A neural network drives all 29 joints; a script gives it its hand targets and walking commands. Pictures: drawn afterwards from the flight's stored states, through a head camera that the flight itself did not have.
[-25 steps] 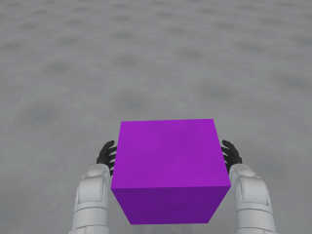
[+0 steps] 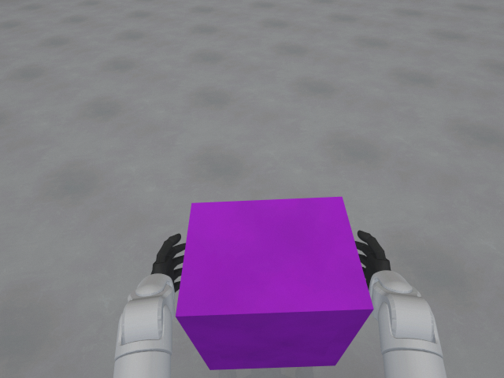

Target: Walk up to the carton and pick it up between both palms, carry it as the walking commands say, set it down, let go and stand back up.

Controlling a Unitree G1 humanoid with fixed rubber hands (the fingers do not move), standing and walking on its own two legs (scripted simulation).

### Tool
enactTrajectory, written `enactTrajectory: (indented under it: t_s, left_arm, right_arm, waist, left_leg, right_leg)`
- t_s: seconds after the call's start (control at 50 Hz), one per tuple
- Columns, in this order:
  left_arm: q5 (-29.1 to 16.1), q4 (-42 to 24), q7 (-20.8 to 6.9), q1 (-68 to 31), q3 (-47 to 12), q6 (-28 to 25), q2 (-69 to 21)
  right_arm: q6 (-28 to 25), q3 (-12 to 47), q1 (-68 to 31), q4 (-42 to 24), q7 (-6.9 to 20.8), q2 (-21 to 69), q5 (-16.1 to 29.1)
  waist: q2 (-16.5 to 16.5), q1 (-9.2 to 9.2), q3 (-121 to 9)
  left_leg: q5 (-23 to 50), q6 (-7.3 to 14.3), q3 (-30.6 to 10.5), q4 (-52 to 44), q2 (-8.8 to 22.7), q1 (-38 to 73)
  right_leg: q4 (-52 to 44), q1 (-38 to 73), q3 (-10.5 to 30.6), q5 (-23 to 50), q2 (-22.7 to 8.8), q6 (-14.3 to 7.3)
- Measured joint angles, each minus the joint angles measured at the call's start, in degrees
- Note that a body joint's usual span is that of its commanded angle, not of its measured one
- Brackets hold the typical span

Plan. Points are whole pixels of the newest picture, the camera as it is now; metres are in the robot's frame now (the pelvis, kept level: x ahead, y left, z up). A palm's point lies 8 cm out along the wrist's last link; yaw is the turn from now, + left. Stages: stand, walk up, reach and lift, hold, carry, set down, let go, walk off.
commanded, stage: reach and lift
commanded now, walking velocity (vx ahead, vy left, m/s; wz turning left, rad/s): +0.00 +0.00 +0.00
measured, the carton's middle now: (269, 291) +0.29 +0.00 -0.03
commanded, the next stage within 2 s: hold in 0.30 s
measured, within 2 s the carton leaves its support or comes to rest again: neither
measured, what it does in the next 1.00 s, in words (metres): stands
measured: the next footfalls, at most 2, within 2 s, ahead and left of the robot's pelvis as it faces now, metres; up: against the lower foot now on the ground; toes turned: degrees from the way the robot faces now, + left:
none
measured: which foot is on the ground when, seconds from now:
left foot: down 0.00-1.00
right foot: down 0.00-1.00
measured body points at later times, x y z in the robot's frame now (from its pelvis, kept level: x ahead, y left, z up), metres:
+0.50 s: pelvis -0.01 +0.00 +0.00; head -0.02 +0.00 +0.45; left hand +0.28 +0.17 +0.03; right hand +0.27 -0.17 +0.03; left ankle +0.01 +0.12 -0.75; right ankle +0.01 -0.12 -0.75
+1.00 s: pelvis -0.01 +0.00 +0.00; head -0.03 +0.00 +0.45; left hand +0.27 +0.17 +0.03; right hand +0.27 -0.17 +0.02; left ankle +0.01 +0.12 -0.75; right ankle +0.01 -0.12 -0.75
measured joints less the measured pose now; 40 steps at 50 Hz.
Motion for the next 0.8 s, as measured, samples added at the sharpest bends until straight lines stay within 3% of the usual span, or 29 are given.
enactTrajectory:
  t_s: [0.8]
  left_arm:
    - [-0.58, -2.60, 0.73, 1.72, -0.73, 0.63, -0.60]
  right_arm:
    - [0.60, 0.97, 1.57, -2.34, 0.04, -0.58, 0.82]
  waist:
    - [0.29, -0.19, 1.29]
  left_leg:
    - [0.18, -0.10, -0.10, 0.70, 0.08, -0.13]
  right_leg:
    - [0.71, -0.14, 0.05, 0.19, 0.16, -0.17]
